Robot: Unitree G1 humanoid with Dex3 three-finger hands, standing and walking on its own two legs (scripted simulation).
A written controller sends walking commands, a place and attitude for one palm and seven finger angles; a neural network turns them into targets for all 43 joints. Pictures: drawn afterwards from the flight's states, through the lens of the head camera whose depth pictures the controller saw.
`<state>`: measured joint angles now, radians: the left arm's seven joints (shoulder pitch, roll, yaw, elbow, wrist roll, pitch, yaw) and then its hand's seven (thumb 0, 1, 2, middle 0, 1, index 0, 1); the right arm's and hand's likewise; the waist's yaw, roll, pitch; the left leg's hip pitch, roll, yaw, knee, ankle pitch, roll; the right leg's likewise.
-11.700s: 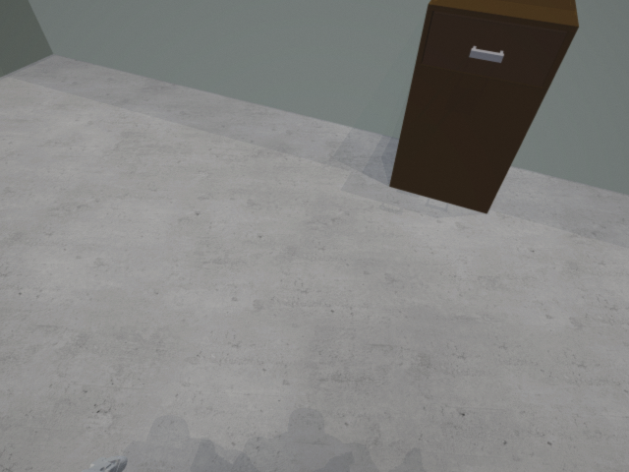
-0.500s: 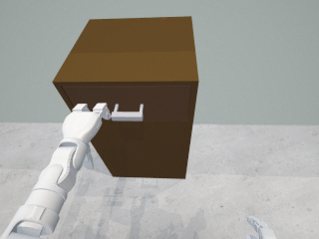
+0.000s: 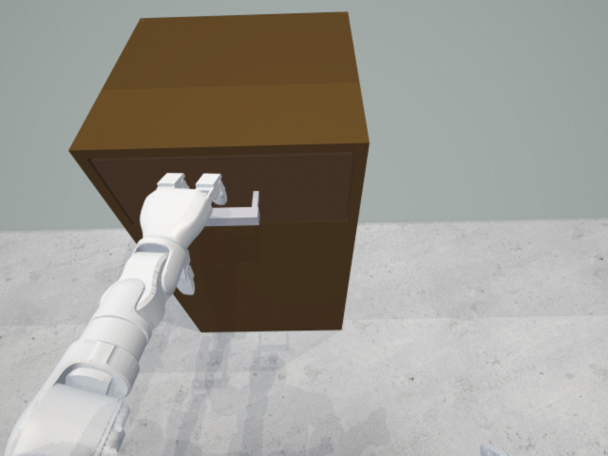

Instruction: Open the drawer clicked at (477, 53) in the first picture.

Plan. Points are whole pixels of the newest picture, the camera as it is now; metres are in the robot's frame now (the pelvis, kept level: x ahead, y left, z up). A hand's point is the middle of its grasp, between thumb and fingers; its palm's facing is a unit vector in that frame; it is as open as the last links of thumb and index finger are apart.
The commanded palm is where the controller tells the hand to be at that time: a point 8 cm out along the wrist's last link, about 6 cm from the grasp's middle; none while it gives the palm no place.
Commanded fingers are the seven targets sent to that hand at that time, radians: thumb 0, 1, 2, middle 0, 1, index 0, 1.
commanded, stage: move the hooked fingers above the handle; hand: left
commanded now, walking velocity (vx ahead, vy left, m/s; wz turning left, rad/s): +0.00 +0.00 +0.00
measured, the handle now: (229, 207) +0.52 +0.16 -0.04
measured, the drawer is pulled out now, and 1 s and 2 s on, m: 0.00 0.00 0.00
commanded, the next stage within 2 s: none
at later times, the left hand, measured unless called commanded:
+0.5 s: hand (216, 207) +0.47 +0.16 +0.01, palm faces +0.04 -0.07 -1.00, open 13.9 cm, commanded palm +0.44 +0.19 +0.07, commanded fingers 0.00 -0.50 0.30 -0.30 -1.20 -0.30 -1.20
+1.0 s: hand (203, 219) +0.45 +0.18 +0.01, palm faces +0.02 -0.04 -1.00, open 13.9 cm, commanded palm +0.43 +0.20 +0.07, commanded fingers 0.00 -0.50 0.30 -0.30 -1.20 -0.30 -1.20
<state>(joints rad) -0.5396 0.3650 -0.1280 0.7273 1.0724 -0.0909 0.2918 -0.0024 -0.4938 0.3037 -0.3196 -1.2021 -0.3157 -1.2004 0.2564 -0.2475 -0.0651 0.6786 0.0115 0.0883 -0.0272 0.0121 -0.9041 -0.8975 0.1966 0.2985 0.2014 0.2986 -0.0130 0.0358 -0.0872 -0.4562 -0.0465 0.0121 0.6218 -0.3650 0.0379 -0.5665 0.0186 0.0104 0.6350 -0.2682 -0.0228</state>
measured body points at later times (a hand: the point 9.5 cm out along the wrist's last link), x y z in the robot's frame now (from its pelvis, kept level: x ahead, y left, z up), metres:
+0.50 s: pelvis +0.01 +0.01 -0.01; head +0.09 +0.00 +0.43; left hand +0.47 +0.17 +0.07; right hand +0.04 -0.26 -0.15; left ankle -0.04 +0.10 -0.72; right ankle +0.02 -0.11 -0.72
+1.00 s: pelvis -0.01 +0.00 -0.01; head +0.07 -0.01 +0.43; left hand +0.44 +0.18 +0.07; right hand +0.07 -0.27 -0.13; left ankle -0.04 +0.10 -0.72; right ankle +0.02 -0.11 -0.72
